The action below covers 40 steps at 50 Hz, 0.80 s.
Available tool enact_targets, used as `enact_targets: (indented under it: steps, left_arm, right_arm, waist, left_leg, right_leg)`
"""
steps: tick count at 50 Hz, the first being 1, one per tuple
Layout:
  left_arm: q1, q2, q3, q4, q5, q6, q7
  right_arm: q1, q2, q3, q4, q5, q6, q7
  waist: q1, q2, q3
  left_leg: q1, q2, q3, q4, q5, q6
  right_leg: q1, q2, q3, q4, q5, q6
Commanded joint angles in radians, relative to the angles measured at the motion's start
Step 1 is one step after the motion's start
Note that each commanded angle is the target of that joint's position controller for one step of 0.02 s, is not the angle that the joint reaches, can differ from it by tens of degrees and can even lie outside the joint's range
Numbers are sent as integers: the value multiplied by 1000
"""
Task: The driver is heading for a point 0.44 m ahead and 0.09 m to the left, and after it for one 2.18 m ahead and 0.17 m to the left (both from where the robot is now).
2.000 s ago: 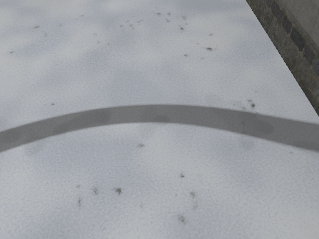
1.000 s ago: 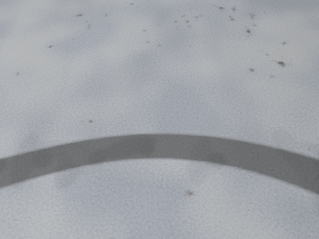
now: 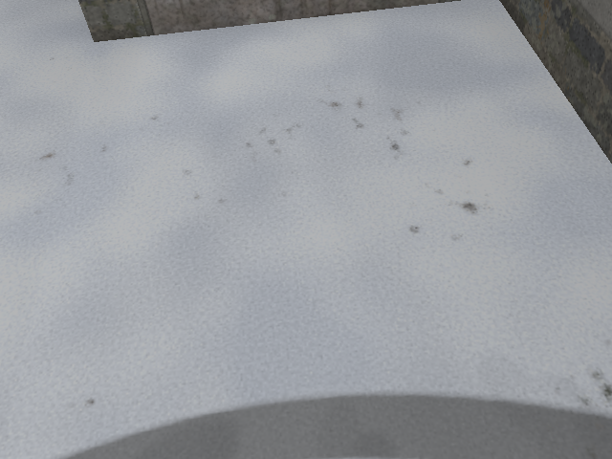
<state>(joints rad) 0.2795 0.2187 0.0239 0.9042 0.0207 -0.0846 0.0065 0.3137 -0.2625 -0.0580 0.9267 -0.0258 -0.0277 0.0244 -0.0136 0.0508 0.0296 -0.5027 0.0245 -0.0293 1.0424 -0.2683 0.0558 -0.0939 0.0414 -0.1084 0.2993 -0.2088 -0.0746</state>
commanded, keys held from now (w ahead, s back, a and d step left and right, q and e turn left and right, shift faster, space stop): q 0.58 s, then no key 0.36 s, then w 0.06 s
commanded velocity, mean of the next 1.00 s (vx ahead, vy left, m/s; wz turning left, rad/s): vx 0.08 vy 0.00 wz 0.40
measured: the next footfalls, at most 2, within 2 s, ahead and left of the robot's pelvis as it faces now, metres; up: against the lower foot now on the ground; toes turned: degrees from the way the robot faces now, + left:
left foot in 0.26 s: +0.23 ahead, +0.08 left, +0.00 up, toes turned +11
right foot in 0.78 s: +0.23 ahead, -0.11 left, +0.00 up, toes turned +26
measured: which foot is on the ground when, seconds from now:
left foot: up 0.00-0.24, down 0.26-0.78, up 0.80-1.00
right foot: down 0.00-0.26, up 0.28-0.76, down 0.78-1.00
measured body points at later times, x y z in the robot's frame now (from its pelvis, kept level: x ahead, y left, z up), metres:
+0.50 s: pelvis +0.12 +0.01 -0.01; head +0.16 +0.03 +0.43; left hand +0.18 +0.29 -0.15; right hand +0.28 -0.24 -0.13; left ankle +0.19 +0.07 -0.75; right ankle +0.17 -0.15 -0.68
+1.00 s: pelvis +0.16 -0.04 +0.00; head +0.19 -0.06 +0.45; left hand +0.13 +0.23 -0.11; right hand +0.35 -0.24 -0.15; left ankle +0.08 +0.06 -0.71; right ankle +0.19 -0.13 -0.75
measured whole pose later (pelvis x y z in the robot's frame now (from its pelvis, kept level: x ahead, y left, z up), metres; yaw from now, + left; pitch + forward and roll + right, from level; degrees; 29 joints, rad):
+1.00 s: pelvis +0.16 -0.04 +0.00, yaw +25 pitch +0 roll +1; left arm 0.24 0.21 0.01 0.83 0.02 -0.01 0.03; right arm 0.21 -0.27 -0.06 0.88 -0.02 0.05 -0.01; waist 0.01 0.05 0.02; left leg -0.33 -0.08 -0.10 0.80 -0.41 -0.02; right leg -0.18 0.03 0.01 0.39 -0.22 -0.05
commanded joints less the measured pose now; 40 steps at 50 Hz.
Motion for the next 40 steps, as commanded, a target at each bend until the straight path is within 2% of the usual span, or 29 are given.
enact_targets:
  steps: [1,4,7,10,11,12,13,14,15,16,17,18,19,20,23,27,30,35,37,38,39,40]
  left_arm:
    - [23,110,19,-32,-11,-19,12]
    - [18,95,12,-23,-11,-2,25]
    - [58,114,17,0,-14,9,38]
    - [48,144,32,2,-14,22,50]
    - [37,151,36,-3,-14,28,52]
    - [23,156,40,-11,-13,35,50]
    - [14,173,47,-23,-18,38,43]
    - [89,76,28,-66,-5,41,32]
    - [111,101,32,-75,-6,62,28]
    - [74,118,32,-75,3,70,27]
    - [2,123,34,-89,2,70,27]
    - [-36,128,38,-98,7,72,29]
    - [-28,127,39,-102,15,84,30]
    - [-5,113,37,-94,20,100,29]
    - [7,89,32,-103,9,121,30]
    - [-80,110,38,-142,6,134,34]
    - [-110,116,39,-158,1,130,35]
    - [-70,111,32,-156,-15,112,40]
    - [-5,104,30,-142,-18,104,43]
    - [34,100,28,-131,-15,97,46]
    - [21,140,35,-137,-3,89,51]
    - [-25,222,47,-173,16,86,53]
  right_arm:
    - [22,-33,-12,-44,-2,12,3]
    - [-94,-2,4,-92,-1,16,14]
    - [-152,15,18,-120,-7,18,19]
    - [-87,-21,9,-117,-16,17,15]
    - [-44,-39,2,-109,-19,12,12]
    - [23,-57,-8,-93,-22,2,7]
    - [101,-102,-23,-83,-30,-13,-3]
    - [76,-227,-53,-98,-17,-14,-15]
    - [111,-253,-69,-105,35,6,-19]
    - [35,-213,-65,-134,43,25,-27]
    - [-43,-147,-46,-149,36,38,-34]
    - [-80,-108,-34,-151,27,46,-37]
    - [-95,-95,-31,-153,27,48,-41]
    - [-103,-96,-30,-153,19,47,-39]
    - [-95,-136,-44,-154,10,37,-28]
    - [-85,-158,-55,-165,6,55,-28]
    - [-79,-162,-60,-170,2,63,-28]
    - [-95,-141,-53,-168,-9,67,-23]
    - [-103,-136,-49,-160,-1,74,-25]
    - [-107,-130,-45,-158,9,77,-30]
    - [-85,-98,-35,-159,16,74,-35]
    - [-48,-42,-19,-170,31,67,-35]
  waist:
    - [-21,-135,7]
    - [-3,-159,36]
    - [21,-158,14]
    - [-10,-163,-32]
    - [-27,-156,-58]
    - [-58,-132,-97]
    - [-114,-52,-146]
    - [-28,171,-221]
    - [-54,144,-369]
    - [-44,23,-276]
    - [-29,-31,-127]
    - [-5,-68,-50]
    - [13,-51,-37]
    - [23,-36,-54]
    - [29,-14,-99]
    - [-8,47,-91]
    - [-22,60,-80]
    - [-21,82,-92]
    - [8,78,-86]
    - [30,64,-77]
    - [12,-26,-58]
    - [-16,-230,-78]
  left_leg:
    - [-104,9,29,27,75,-30]
    - [-76,-2,90,-172,174,-37]
    - [4,-29,142,-341,220,-18]
    - [98,-67,160,-394,127,37]
    - [146,-84,158,-425,103,62]
    - [230,-97,146,-497,134,88]
    - [372,-38,53,-616,374,134]
    - [601,258,-284,-504,1075,248]
    - [682,362,-530,-581,1017,421]
    - [578,346,-477,-648,737,406]
    - [430,291,-413,-705,552,360]
    - [336,231,-363,-740,469,303]
    - [278,183,-311,-755,435,267]
    - [247,151,-277,-755,439,244]
    - [241,110,-260,-747,403,209]
    - [247,89,-341,-795,35,177]
    - [260,93,-394,-806,-68,167]
    - [243,97,-414,-775,29,155]
    - [221,90,-425,-745,67,129]
    - [181,66,-413,-721,36,95]
    - [125,8,-364,-651,-68,41]
    - [27,-125,-202,-450,-180,-16]
  right_leg:
    - [45,-262,55,-63,791,-47]
    - [10,-216,-37,-51,775,-31]
    - [47,-228,-66,13,813,-34]
    - [88,-265,-65,171,957,-35]
    - [90,-269,-65,267,961,-35]
    - [69,-259,-69,414,880,-28]
    - [-30,-209,-89,658,626,12]
    - [-309,-47,-96,971,-339,58]
    - [-437,37,101,1146,-455,76]
    - [-486,-30,154,1147,-389,79]
    - [-507,-58,152,1080,-317,83]
    - [-496,-78,152,994,-269,90]
    - [-449,-88,153,923,-235,98]
    - [-403,-76,143,891,-213,102]
    - [-374,-58,140,784,-192,115]
    - [-408,-52,156,663,-166,128]
    - [-408,-44,165,591,-166,125]
    - [-259,-11,137,428,-213,84]
    - [-155,7,119,251,-169,53]
    - [-73,6,117,99,-93,33]
    - [-31,-88,225,-27,-112,9]
    - [6,-336,522,-127,-175,-71]
Over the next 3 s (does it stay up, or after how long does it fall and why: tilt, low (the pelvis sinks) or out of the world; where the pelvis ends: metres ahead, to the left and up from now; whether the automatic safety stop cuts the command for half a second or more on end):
stays up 1.08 0.07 0.00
